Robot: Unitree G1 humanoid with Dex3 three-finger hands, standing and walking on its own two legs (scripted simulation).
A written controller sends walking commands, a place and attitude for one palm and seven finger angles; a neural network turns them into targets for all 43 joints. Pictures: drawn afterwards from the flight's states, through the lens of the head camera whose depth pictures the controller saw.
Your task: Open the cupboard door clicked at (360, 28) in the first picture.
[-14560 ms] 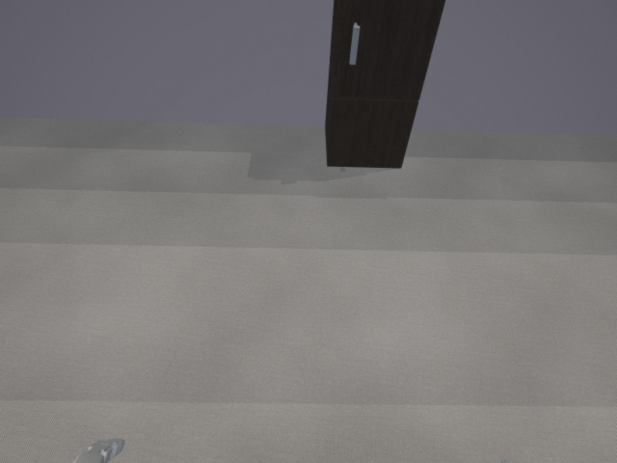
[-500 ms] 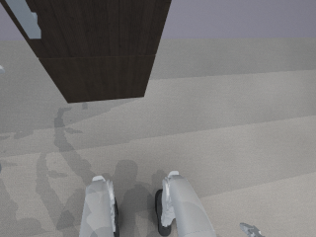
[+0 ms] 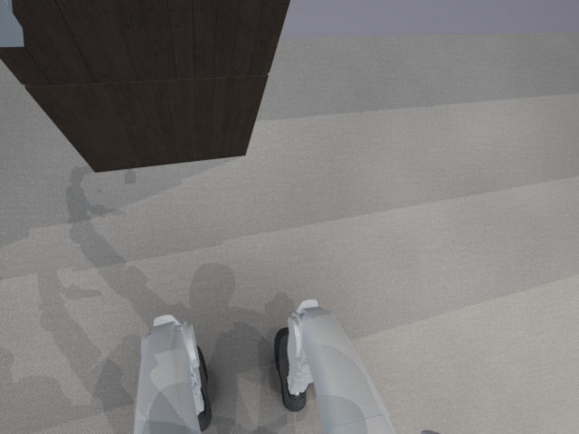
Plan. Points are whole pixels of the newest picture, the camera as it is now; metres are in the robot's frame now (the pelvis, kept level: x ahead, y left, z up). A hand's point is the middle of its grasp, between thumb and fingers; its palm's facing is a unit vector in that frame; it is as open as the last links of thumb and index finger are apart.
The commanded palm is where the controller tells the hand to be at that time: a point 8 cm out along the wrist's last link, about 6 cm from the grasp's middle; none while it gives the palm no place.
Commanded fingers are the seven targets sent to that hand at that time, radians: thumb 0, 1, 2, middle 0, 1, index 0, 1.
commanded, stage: move the hooked fingers beside the handle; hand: left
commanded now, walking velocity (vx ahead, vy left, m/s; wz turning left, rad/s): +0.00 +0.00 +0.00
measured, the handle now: out of the picture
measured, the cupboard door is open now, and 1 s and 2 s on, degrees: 0 0 0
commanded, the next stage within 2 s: slide the fingers in behind the handle in 0.48 s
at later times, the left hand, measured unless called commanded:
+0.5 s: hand out of the picture +0.54 +0.34 +0.06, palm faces +0.17 -0.98 -0.06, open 14.0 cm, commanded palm +0.54 +0.34 +0.06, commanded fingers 0.00 -0.50 0.30 -0.30 -1.20 -0.30 -1.20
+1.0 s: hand out of the picture +0.55 +0.31 +0.05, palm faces +0.16 -0.99 -0.03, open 14.0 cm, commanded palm +0.55 +0.31 +0.06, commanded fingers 0.00 -0.50 0.30 -0.30 -1.20 -0.30 -1.20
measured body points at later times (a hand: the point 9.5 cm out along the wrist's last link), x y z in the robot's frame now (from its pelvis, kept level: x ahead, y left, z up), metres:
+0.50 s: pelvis +0.01 -0.01 +0.01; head +0.23 +0.06 +0.39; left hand +0.53 +0.39 +0.07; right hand +0.05 -0.28 -0.08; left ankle +0.05 +0.10 -0.56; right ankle +0.06 -0.15 -0.56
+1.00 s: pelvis +0.00 +0.00 +0.01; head +0.22 +0.06 +0.39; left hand +0.54 +0.37 +0.06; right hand +0.03 -0.27 -0.09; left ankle +0.05 +0.10 -0.56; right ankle +0.06 -0.15 -0.56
